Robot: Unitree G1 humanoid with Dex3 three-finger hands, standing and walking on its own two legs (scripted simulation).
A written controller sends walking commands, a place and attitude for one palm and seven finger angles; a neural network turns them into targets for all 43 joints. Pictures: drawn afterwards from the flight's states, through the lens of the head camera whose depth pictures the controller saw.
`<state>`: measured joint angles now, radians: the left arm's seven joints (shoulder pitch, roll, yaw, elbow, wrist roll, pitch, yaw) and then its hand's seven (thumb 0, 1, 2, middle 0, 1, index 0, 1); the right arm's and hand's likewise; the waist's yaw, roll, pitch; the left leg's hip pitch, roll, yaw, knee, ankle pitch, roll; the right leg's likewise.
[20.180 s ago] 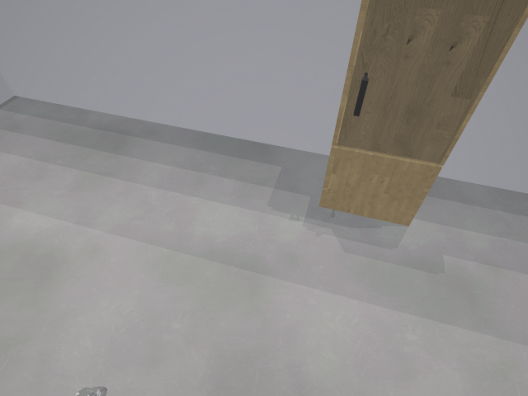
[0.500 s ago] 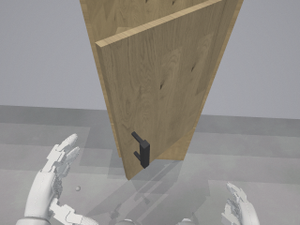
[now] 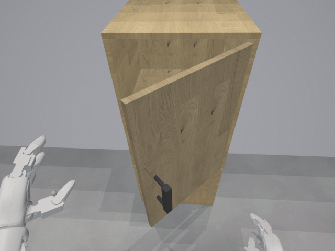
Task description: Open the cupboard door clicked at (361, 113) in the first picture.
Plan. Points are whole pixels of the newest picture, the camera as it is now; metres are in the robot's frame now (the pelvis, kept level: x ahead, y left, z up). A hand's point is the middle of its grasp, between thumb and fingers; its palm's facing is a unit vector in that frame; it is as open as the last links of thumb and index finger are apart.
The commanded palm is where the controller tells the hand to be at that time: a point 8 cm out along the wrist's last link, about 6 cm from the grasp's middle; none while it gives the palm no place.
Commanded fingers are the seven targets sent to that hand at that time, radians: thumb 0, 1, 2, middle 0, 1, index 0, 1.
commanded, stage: draw the hand back to the body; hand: left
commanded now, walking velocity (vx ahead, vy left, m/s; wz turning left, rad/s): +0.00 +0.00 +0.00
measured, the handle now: (162, 194) +0.31 +0.06 -0.09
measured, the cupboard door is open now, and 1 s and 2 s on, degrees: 44 44 44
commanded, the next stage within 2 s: step back with the hand held close in 0.52 s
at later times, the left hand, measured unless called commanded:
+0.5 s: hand (41, 182) +0.18 +0.25 +0.17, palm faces +0.45 -0.80 -0.40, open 7.4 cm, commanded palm +0.13 +0.28 +0.19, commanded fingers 0.00 0.90 0.90 -0.20 -0.30 -0.20 -0.30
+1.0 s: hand (37, 184) +0.18 +0.25 +0.17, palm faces +0.33 -0.79 -0.52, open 7.4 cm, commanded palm +0.12 +0.29 +0.19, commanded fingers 0.00 0.90 0.90 -0.20 -0.30 -0.20 -0.30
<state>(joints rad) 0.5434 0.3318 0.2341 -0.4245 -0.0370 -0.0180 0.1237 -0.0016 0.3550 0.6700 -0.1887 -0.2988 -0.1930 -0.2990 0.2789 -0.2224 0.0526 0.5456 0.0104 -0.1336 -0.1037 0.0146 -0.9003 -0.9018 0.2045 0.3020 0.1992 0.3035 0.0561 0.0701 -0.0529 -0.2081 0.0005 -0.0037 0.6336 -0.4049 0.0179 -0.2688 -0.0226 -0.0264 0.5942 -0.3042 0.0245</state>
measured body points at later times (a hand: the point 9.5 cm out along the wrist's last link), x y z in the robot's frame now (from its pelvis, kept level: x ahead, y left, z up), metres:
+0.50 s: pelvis -0.01 -0.01 +0.01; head -0.03 -0.03 +0.46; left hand +0.15 +0.29 +0.19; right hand +0.17 -0.23 -0.07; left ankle -0.04 +0.10 -0.73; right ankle +0.01 -0.14 -0.73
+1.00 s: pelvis -0.04 +0.00 +0.01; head -0.02 -0.01 +0.46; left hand +0.15 +0.29 +0.20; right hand +0.13 -0.26 -0.06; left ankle -0.04 +0.10 -0.73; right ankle +0.01 -0.14 -0.73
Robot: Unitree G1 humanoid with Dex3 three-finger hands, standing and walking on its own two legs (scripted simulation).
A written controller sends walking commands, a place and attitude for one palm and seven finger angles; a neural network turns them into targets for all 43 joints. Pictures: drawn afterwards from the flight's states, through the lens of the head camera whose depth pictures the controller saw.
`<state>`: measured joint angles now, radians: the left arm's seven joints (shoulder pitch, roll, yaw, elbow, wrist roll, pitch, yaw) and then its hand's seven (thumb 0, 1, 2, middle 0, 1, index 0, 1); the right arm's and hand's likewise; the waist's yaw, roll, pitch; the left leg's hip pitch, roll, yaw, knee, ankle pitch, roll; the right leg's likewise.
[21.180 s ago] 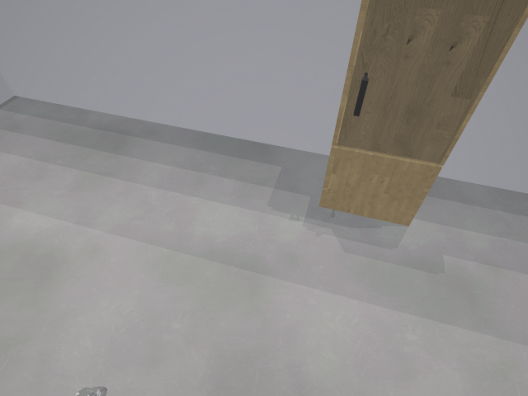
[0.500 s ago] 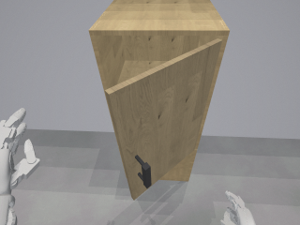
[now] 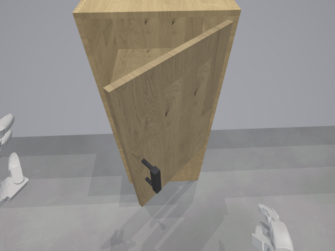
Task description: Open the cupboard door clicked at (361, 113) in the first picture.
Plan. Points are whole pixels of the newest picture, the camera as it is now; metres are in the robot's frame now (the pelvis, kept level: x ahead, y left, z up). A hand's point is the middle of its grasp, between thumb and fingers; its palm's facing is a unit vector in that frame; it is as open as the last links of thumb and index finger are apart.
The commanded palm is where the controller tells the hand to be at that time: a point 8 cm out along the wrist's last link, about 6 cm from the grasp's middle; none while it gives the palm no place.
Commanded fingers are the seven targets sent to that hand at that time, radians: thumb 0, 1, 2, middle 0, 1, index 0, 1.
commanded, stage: step back with the hand held close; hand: left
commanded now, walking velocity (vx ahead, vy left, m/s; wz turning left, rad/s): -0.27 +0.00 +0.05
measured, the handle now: (151, 176) +0.34 +0.08 -0.10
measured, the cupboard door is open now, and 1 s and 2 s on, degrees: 44 44 44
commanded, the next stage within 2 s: stop stepping back and stand still in 0.88 s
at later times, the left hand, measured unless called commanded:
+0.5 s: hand out of the picture +0.11 +0.28 +0.16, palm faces +0.53 -0.70 -0.48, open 7.4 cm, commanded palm +0.04 +0.31 +0.17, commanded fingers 0.00 0.90 0.90 -0.20 -0.30 -0.20 -0.30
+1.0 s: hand out of the picture -0.02 +0.26 +0.17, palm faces +0.60 -0.68 -0.42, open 7.4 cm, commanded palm -0.10 +0.30 +0.17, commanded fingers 0.00 0.90 0.90 -0.20 -0.30 -0.20 -0.30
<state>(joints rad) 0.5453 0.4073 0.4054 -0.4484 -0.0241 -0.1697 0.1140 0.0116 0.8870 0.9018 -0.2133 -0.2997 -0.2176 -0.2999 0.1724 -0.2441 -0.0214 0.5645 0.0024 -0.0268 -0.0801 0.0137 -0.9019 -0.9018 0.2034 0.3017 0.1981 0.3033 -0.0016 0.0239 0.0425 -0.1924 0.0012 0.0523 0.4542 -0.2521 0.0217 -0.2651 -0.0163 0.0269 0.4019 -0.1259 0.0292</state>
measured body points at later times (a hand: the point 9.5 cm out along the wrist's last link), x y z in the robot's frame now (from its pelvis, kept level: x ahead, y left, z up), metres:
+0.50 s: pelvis -0.08 +0.00 -0.03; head -0.07 +0.01 +0.42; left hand +0.07 +0.31 +0.18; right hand +0.10 -0.23 -0.10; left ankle -0.01 +0.10 -0.74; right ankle +0.05 -0.13 -0.74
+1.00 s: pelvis -0.19 -0.02 -0.05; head -0.18 +0.00 +0.40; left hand -0.05 +0.29 +0.19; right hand +0.01 -0.25 -0.12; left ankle -0.01 +0.11 -0.74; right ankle -0.07 -0.15 -0.68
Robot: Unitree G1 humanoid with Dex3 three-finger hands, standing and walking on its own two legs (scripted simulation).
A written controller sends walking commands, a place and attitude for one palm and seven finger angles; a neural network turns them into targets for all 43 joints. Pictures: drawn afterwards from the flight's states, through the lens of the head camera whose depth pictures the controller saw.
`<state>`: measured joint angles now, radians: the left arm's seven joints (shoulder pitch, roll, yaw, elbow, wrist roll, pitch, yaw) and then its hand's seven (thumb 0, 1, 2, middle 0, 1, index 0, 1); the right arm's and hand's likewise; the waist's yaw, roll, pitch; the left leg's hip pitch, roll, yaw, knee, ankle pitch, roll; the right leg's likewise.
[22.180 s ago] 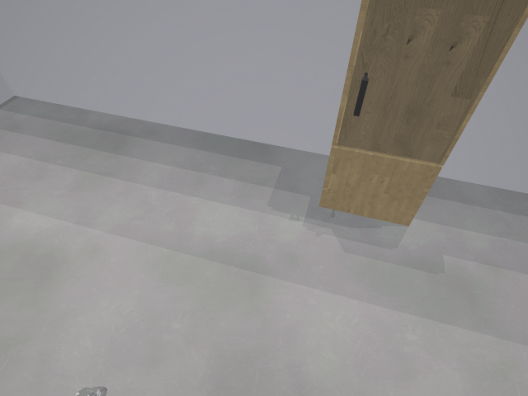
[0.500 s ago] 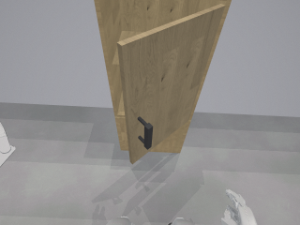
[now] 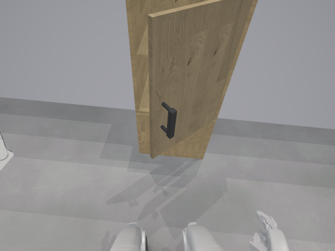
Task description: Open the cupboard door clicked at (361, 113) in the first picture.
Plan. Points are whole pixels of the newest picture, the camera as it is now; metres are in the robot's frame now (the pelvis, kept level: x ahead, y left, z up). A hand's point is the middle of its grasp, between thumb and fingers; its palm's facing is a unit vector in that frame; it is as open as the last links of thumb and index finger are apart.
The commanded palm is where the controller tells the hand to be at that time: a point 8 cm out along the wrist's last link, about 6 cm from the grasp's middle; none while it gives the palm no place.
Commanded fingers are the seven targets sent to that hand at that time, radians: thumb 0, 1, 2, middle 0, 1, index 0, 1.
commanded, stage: stop stepping back and stand still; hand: left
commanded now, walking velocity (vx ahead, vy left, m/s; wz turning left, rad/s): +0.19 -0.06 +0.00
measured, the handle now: (167, 120) +0.54 +0.01 -0.05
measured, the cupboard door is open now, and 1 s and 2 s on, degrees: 44 44 44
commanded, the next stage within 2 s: let the arm hang, fingers relaxed in 1.22 s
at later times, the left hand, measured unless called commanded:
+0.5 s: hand out of the picture +0.10 +0.28 +0.22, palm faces +0.38 -0.82 -0.42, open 7.4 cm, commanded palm +0.03 +0.32 +0.23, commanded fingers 0.00 0.90 0.90 -0.20 -0.30 -0.20 -0.30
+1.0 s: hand out of the picture +0.13 +0.25 +0.21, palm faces +0.31 -0.82 -0.49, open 7.4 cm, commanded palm +0.07 +0.29 +0.23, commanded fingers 0.00 0.90 0.90 -0.20 -0.30 -0.20 -0.30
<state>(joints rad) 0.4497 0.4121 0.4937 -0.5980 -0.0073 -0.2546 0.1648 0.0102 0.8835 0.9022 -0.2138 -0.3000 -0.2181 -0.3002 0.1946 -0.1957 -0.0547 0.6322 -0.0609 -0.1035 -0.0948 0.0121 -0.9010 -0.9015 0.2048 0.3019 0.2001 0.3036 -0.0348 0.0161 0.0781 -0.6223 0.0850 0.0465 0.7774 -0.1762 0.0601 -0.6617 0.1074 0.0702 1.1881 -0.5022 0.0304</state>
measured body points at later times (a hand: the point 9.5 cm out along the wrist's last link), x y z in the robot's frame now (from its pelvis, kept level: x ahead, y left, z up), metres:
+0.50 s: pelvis -0.13 +0.03 +0.05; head -0.13 +0.06 +0.50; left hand +0.07 +0.32 +0.24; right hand +0.00 -0.22 -0.01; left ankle -0.14 +0.14 -0.69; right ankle -0.09 -0.07 -0.62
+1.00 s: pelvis -0.12 +0.02 +0.04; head -0.10 +0.03 +0.49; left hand +0.10 +0.29 +0.24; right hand -0.01 -0.24 -0.04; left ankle -0.08 +0.13 -0.69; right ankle -0.16 -0.08 -0.69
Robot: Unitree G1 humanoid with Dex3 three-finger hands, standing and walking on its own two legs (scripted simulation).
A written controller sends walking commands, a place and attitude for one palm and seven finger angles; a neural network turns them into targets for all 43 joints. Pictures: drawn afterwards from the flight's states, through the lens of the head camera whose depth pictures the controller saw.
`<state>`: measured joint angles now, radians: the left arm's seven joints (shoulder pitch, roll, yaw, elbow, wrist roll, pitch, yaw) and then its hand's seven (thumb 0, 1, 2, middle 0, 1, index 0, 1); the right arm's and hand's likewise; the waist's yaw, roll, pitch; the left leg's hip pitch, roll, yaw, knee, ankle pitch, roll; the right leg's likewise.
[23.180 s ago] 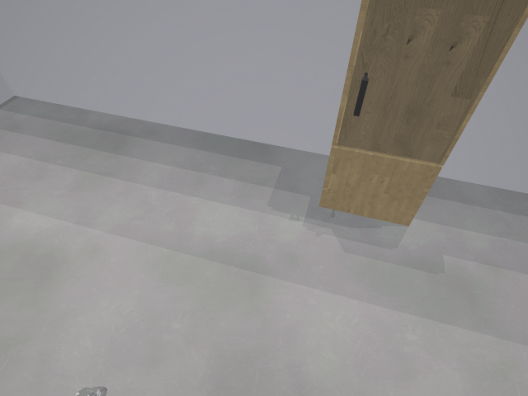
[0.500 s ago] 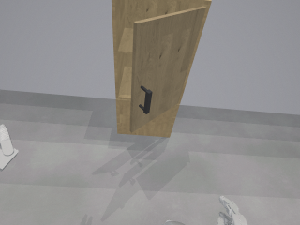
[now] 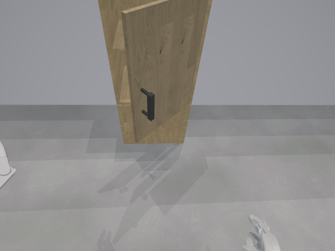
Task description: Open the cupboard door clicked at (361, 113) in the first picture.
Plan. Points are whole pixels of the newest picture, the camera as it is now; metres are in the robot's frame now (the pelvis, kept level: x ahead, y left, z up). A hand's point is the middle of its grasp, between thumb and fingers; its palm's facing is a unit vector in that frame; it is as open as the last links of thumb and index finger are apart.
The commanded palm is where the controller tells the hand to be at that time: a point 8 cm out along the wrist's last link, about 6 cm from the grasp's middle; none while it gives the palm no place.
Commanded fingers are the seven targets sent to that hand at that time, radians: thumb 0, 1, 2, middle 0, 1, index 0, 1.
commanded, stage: stop stepping back and stand still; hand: left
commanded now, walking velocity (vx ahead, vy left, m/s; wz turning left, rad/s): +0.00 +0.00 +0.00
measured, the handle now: (147, 104) +0.65 +0.11 -0.09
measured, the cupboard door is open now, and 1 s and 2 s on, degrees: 44 44 44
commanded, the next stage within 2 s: let the arm hang, fingers relaxed in 0.22 s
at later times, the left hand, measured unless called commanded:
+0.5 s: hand (67, 238) +0.16 +0.24 -0.08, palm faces +0.03 -0.91 -0.40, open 7.4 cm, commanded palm none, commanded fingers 0.00 0.90 0.90 -0.20 -0.30 -0.20 -0.30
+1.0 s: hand out of the picture -0.06 +0.20 -0.16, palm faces +0.02 -0.97 -0.24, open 7.3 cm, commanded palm none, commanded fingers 0.00 0.90 0.90 -0.20 -0.30 -0.20 -0.30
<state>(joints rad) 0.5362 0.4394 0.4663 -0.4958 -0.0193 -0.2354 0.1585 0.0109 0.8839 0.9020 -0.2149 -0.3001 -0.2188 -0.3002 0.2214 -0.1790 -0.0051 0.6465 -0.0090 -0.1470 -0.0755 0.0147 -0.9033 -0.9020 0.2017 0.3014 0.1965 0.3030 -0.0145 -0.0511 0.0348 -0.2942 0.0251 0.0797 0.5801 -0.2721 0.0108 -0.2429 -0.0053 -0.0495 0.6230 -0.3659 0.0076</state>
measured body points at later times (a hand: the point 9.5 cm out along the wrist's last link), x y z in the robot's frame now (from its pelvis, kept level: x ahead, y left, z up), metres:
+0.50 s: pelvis -0.01 +0.01 +0.00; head +0.01 -0.02 +0.45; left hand +0.16 +0.29 -0.05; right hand +0.15 -0.25 -0.12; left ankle +0.02 +0.12 -0.73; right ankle -0.02 -0.10 -0.73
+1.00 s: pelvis -0.02 +0.01 +0.01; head +0.00 +0.00 +0.46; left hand -0.06 +0.26 -0.14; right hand -0.05 -0.20 -0.15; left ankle +0.02 +0.12 -0.73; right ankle -0.02 -0.10 -0.73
